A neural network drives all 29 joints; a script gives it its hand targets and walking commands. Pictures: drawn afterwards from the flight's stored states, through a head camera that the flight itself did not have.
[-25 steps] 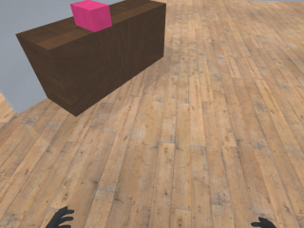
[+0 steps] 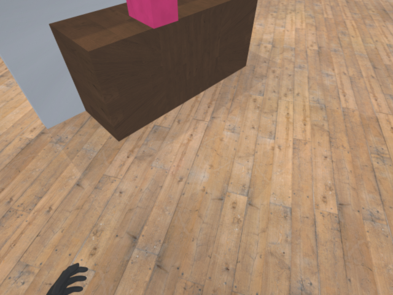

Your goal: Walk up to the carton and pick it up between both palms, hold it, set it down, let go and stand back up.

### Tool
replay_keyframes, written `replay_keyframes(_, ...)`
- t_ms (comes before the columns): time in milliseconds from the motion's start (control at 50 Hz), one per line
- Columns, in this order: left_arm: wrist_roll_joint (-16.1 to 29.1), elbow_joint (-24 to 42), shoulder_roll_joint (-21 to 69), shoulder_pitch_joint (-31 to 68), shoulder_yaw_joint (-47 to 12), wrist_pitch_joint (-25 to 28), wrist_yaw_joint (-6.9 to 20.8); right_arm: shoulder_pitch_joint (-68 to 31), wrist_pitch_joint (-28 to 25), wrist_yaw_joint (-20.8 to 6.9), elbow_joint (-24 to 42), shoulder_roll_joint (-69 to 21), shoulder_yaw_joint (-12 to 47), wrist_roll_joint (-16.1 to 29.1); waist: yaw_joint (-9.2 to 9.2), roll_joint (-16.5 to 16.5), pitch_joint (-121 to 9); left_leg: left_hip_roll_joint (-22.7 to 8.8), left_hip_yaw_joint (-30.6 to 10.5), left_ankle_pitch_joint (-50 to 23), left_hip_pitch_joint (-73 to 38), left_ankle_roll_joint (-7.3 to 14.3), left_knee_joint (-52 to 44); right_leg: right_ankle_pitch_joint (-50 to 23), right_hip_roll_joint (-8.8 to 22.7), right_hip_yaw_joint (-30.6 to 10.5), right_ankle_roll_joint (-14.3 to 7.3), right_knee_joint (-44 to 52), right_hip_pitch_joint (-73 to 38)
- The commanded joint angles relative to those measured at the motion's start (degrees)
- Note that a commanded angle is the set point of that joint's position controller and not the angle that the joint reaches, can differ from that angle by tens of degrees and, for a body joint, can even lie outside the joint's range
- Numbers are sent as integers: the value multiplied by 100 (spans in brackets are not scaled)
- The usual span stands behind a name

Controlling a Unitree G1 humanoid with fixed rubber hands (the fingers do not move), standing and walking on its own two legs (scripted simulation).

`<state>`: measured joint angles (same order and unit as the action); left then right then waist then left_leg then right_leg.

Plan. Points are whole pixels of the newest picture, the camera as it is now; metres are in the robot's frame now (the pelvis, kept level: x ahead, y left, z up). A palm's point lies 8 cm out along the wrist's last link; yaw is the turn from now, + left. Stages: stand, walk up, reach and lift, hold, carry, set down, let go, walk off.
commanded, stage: walk up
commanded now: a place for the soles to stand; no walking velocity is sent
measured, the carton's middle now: (151, 3) +1.63 +0.29 -0.02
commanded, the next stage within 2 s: none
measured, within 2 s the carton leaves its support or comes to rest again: neither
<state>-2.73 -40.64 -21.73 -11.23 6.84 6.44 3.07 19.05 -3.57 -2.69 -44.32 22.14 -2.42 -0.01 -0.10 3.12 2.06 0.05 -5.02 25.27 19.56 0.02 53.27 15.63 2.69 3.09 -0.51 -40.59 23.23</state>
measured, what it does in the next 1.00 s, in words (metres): walks ahead, turning left: left foot, then right foot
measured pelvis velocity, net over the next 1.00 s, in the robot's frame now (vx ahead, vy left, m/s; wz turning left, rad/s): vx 0.35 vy -0.04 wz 0.32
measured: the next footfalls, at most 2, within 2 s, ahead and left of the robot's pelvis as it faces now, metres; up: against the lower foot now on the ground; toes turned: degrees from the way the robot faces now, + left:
left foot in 0.30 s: +0.21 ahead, +0.17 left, +0.00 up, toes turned +10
right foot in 0.64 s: +0.36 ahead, -0.10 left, +0.00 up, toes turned +5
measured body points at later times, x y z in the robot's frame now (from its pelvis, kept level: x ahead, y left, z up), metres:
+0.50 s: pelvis +0.17 +0.01 +0.00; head +0.18 +0.05 +0.44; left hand +0.28 +0.33 -0.11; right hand +0.29 -0.30 -0.08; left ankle +0.17 +0.16 -0.72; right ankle +0.21 -0.09 -0.67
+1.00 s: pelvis +0.35 -0.04 +0.01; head +0.37 -0.05 +0.46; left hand +0.33 +0.30 -0.06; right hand +0.53 -0.30 -0.11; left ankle +0.33 +0.13 -0.66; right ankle +0.32 -0.10 -0.72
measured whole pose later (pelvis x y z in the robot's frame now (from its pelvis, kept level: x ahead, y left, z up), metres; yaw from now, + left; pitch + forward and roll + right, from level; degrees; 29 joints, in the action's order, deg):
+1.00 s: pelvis +0.35 -0.04 +0.01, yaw +18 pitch -1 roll +3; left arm -2.2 -40.6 -21.8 -15.4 6.8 4.1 3.2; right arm 19.5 -3.3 -0.1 -43.4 22.7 -2.4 0.0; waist -3.4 -0.2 2.6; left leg -1.2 0.4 12.4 30.0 0.3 56.9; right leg 25.8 4.1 12.8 -3.6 -38.7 12.1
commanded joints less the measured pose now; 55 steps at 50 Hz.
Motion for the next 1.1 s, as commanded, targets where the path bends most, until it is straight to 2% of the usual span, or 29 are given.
replay_keyframes(0, 115, 379, -1851, -115, 477, 185, -88, -333, -136, 67, 510, 1515, -363, -23, -341, 91, -153, -564, 182, -583, 2922, 153, 1580, 2715, 2310, -2516, -779, 2906, -2424)
replay_keyframes(40, 122, 331, -1627, -5, 425, 139, -55, -122, -115, -43, 406, 1435, -424, -9, -255, 539, 194, -756, 329, -948, 2458, 17, 1036, 1614, 1695, -1279, -650, 2835, -1847)
replay_keyframes(60, 122, 304, -1646, -160, 424, 118, -32, -127, -112, -73, 434, 1390, -410, -20, -311, 639, 228, -758, 477, -905, 2325, -30, 754, 1292, 1618, -1005, -804, 2769, -1818)
replay_keyframes(140, 122, 353, -1848, -289, 494, 39, 45, -632, -144, -113, 732, 1341, -379, -8, -561, 847, 359, -895, 799, -524, 2335, -55, -439, 846, 1871, -548, -1368, 2475, -2003)
replay_keyframes(180, 114, 415, -1944, -238, 504, 3, 64, -626, -190, -107, 795, 1271, -382, -4, -539, 976, 266, -889, 900, -522, 1974, 46, -972, 366, 1989, -382, -1336, 2142, -1926)
replay_keyframes(220, 125, 479, -1913, 190, 451, -85, 68, -68, -229, -82, 646, 1285, -462, -100, -143, 994, 32, -661, 1335, -834, 994, 127, -1439, -422, 1678, 243, -1094, 1394, -1580)
replay_keyframes(240, 169, 565, -1773, 499, 383, -133, 57, 570, -267, -48, 470, 1281, -515, -141, 269, 605, -232, -338, 1616, -1325, 92, 207, -2045, -887, 1403, 694, -880, 539, -1160)
replay_keyframes(260, 149, 616, -1452, 427, 274, -179, 45, 1499, -302, 39, 137, 1547, -664, -185, 672, -441, -893, 202, 1523, -1171, -1147, 278, -2176, -1395, 905, 954, -705, -1255, -865)
replay_keyframes(280, 111, 757, -1012, 471, 156, -167, 79, 2055, -337, 172, 80, 2021, -812, -229, 987, -1317, -857, -359, -443, -282, -2041, 664, -2495, -1224, 479, 687, -408, -2963, 565)
replay_keyframes(300, 214, 972, -771, 462, 109, -125, 109, 1594, -393, 210, 368, 2731, -878, -152, 598, -2630, -717, -1855, -4225, -204, -2386, 1515, -3920, 1563, -486, 334, -102, -3642, 2409)
replay_keyframes(320, 183, 909, -1237, 670, 145, -130, 66, 1125, -382, 229, 498, 2564, -821, 110, 476, -1457, -540, -2242, -5077, 339, -2324, 2020, -4082, 1773, -173, -631, -76, -3535, 2643)
replay_keyframes(340, 195, 763, -1417, 787, 190, -102, 65, 977, -387, 261, 491, 2337, -719, 128, 437, -829, -290, -2100, -4365, -59, -2185, 1996, -3609, 1505, 77, -790, -92, -3391, 2675)
replay_keyframes(360, 141, 738, -1386, 908, 212, -89, 55, 1028, -378, 291, 430, 2119, -623, 98, 478, -672, -195, -1844, -3652, -703, -1964, 1832, -3253, 1434, 171, -785, -125, -3040, 2607)
replay_keyframes(400, 131, 693, -1279, 654, 262, -144, 79, 790, -354, 306, 419, 1872, -566, 31, 319, -989, -199, -1439, -2540, -1252, -1282, 1476, -3001, 1344, 213, -635, -126, -2231, 1966)
replay_keyframes(460, 106, 714, -1269, 715, 295, -193, 153, 622, -342, 308, 372, 1978, -568, -73, 326, -1300, -154, -1288, -2338, -24, -641, 1517, -3107, 1375, 142, -436, -105, -1562, 1602)
replay_keyframes(520, 90, 720, -1358, 802, 348, -155, 191, 459, -343, 361, 374, 2125, -613, -102, 310, -1488, 41, -1450, -2548, 88, -381, 1574, -3043, 1067, 217, -502, -104, -1150, 1556)
replay_keyframes(560, 90, 598, -1338, 387, 368, -102, 174, 106, -335, 388, 434, 2091, -602, -97, 33, -1591, -120, -1381, -2239, -494, 16, 1370, -2615, 791, 216, -595, -140, -547, 709)
replay_keyframes(600, 37, 147, -1418, -1000, 505, -24, 84, -461, -291, 371, 525, 1650, -451, -57, -814, -954, -696, -648, -981, -1240, 1345, 774, -871, 275, 69, -620, -208, 1186, -1953)
replay_keyframes(620, -62, -87, -1944, -1731, 647, 9, -6, -304, -289, 388, 587, 951, -224, -71, -1168, 877, -820, 240, -4, -457, 2910, 516, 997, 1546, 956, -1881, -236, 1816, -3153)
replay_keyframes(640, 17, 128, -2330, -1373, 671, 34, -71, -119, -245, 440, 624, 889, -173, -18, -918, 1195, -752, 376, 174, 241, 3829, 311, 2128, 3821, 2677, -3762, -237, 3041, -2966)
replay_keyframes(660, 98, 310, -2390, -883, 647, 38, -98, -261, -187, 474, 555, 1590, -343, 0, -754, 319, -614, 62, -286, -151, 3631, 213, 2553, 4527, 2898, -4216, -56, 3449, -2484)
replay_keyframes(700, 103, 213, -1870, -304, 508, 38, -101, -108, -174, 376, 318, 1643, -378, 49, -325, -107, 192, -354, -13, -1137, 2983, 91, 2198, 2945, 2112, -2284, 302, 3142, -1495)
replay_keyframes(720, 102, 187, -1587, -146, 450, 20, -111, 143, -157, 322, 209, 1592, -396, 56, -189, 104, 211, -488, 241, -1370, 2612, 35, 1978, 2022, 1650, -1432, 418, 2960, -1318)
replay_keyframes(760, 114, 134, -1421, -427, 390, 4, -105, 250, -100, 249, 134, 1491, -401, 56, -243, 519, 219, -472, 369, -1547, 2330, -19, 1719, 585, 1321, -707, 348, 2692, -1370)
replay_keyframes(860, 157, 197, -1441, -879, 373, -85, -120, -88, -13, 251, 398, 1298, -289, 94, -424, 833, 286, -291, 574, -1513, 2515, -48, 887, -1951, 1316, -20, 266, 2262, -2296)
replay_keyframes(940, 115, 255, -1420, -1005, 412, -204, -128, -503, 9, 222, 634, 1084, -209, 107, -650, 1013, 262, -249, 1077, -1316, 2535, 21, -163, -2838, 1175, 385, 13, 1912, -2841)
replay_keyframes(1000, 66, 354, -1410, -1037, 425, -297, -131, -768, -57, 203, 835, 1081, -176, 71, -839, 870, 209, -192, 1464, -1252, 2517, 119, -1140, -2669, 1206, 531, -297, 1545, -3132)
replay_keyframes(1040, 55, 400, -1443, -880, 422, -363, -118, -557, -114, 215, 834, 1035, -219, 8, -702, 809, 60, -41, 1695, -1197, 1778, 258, -1705, -2775, 1304, 694, -307, 1164, -2900)
replay_keyframes(1080, 104, 624, -1475, -336, 406, -397, -106, 696, -175, 306, 560, 1202, -400, -67, 65, 659, -586, 141, 1441, -1395, -289, 584, -1983, -3275, 1230, 1009, -210, -213, -1750)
